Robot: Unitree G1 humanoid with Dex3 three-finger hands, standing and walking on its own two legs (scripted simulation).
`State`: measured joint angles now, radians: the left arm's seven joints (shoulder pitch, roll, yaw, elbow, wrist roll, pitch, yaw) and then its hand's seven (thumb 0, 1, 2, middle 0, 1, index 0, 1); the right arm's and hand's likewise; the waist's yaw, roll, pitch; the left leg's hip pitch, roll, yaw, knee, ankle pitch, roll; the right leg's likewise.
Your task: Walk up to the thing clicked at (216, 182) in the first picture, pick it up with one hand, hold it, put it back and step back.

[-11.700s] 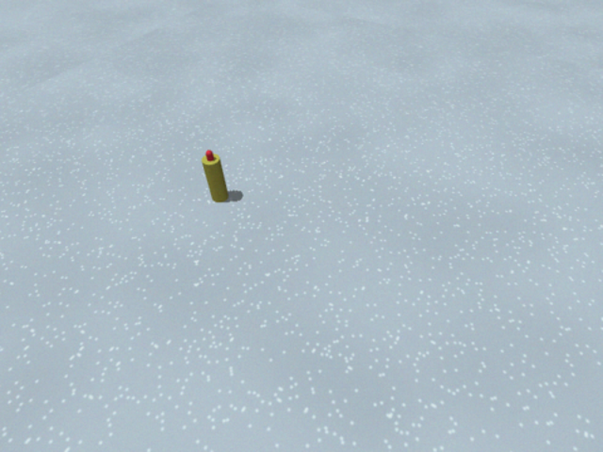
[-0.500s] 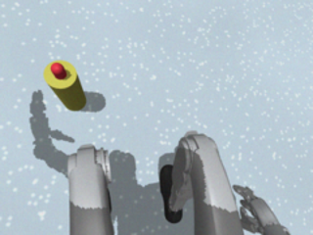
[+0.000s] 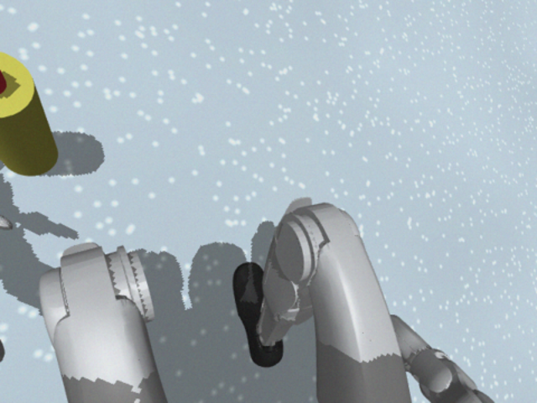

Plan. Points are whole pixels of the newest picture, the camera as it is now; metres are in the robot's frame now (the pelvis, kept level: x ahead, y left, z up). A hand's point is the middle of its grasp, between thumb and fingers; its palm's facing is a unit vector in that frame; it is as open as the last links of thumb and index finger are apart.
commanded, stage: close in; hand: left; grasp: from the side
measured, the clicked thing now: (10, 119) +0.51 +0.25 -0.17
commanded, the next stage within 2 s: rest palm in 0.62 s
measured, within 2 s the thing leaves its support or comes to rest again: leaves its support in 1.94 s
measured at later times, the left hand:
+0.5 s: hand (10, 152) +0.46 +0.25 -0.16, palm faces +0.20 -0.98 +0.01, open 17.7 cm
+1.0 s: hand (20, 150) +0.47 +0.24 -0.17, palm faces +0.22 -0.98 -0.02, open 16.8 cm
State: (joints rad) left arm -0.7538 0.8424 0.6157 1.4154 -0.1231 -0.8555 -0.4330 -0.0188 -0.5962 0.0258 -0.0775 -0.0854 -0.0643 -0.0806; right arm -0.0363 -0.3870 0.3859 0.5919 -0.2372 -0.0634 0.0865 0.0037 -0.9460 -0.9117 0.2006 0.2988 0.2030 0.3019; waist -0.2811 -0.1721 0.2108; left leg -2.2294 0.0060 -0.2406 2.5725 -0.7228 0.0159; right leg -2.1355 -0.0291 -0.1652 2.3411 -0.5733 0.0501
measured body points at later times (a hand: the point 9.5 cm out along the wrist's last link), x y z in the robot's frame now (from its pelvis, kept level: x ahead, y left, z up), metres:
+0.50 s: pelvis +0.00 +0.00 -0.01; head +0.24 +0.15 +0.33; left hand +0.44 +0.30 -0.16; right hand +0.11 -0.27 -0.05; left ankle +0.08 +0.12 -0.27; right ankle +0.14 -0.13 -0.27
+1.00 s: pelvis +0.00 +0.00 -0.01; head +0.25 +0.17 +0.32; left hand +0.45 +0.29 -0.17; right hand +0.13 -0.25 -0.05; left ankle +0.08 +0.12 -0.27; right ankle +0.14 -0.13 -0.27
